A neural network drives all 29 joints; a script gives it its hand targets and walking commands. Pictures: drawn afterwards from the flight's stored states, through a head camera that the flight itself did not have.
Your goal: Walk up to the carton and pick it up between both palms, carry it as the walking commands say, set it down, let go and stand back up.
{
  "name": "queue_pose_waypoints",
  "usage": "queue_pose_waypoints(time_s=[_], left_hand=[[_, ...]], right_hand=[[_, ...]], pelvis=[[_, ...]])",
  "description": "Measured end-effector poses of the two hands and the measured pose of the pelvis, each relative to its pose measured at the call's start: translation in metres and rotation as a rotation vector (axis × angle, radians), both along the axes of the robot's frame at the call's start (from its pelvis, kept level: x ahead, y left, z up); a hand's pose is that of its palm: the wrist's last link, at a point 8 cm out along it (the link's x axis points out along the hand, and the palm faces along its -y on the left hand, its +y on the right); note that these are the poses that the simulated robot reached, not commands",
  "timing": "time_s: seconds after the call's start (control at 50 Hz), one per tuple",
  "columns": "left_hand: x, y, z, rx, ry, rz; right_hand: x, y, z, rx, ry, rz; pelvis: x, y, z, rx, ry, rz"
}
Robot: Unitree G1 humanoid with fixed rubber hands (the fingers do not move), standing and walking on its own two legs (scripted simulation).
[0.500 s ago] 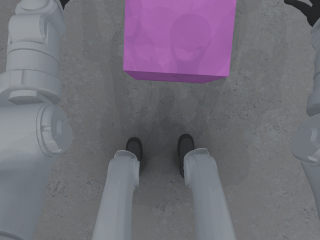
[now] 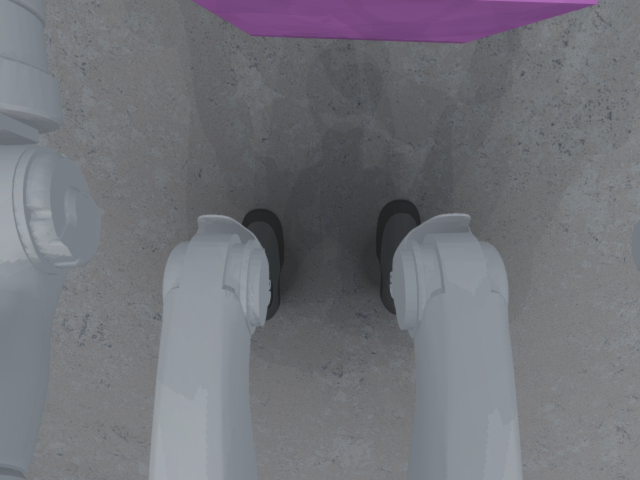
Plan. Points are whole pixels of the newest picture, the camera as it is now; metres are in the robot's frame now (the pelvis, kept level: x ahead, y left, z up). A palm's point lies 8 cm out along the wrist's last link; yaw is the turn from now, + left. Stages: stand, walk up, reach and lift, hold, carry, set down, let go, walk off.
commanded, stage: reach and lift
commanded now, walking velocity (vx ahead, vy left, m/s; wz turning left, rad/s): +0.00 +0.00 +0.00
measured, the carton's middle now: out of the picture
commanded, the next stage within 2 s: none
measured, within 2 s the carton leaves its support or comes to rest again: neither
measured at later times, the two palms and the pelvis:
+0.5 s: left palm out of the picture +0.61 +0.18 -0.24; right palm out of the picture +0.59 -0.26 -0.24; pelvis +0.00 +0.00 -0.09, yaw +0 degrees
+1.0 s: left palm out of the picture +0.60 +0.17 -0.24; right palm out of the picture +0.58 -0.25 -0.24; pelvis +0.00 +0.00 -0.09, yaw +0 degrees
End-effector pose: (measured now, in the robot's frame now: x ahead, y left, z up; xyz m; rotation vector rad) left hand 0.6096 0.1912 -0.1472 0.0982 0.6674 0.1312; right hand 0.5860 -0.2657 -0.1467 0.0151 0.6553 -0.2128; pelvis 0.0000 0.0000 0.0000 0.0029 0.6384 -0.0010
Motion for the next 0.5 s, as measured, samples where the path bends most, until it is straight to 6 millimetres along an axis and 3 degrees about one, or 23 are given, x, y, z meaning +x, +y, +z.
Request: queue_pose_waypoints(time_s=[0.18, 0.28, 0.38, 0.5], left_hand=[[-0.007, 0.0, -0.03, -0.01, 0.014, 0.004], [-0.011, -0.005, -0.055, -0.018, 0.047, -0.012], [-0.008, -0.011, -0.081, -0.035, 0.063, -0.016], [0.0, -0.007, -0.097, -0.033, 0.03, 0.0]], right_hand=[[-0.006, -0.001, -0.026, 0.001, -0.001, -0.024], [-0.012, 0.001, -0.051, 0.011, 0.04, -0.03], [-0.01, 0.001, -0.073, 0.003, 0.052, -0.04], [0.001, 0.005, -0.091, -0.014, 0.042, -0.043]], pelvis=[[-0.01, 0.001, -0.042, 0.001, -0.046, -0.001], [-0.013, 0.002, -0.059, -0.004, -0.048, 0.001], [-0.009, 0.003, -0.077, -0.009, -0.034, 0.007], [0.001, 0.002, -0.088, -0.011, -0.023, 0.01]])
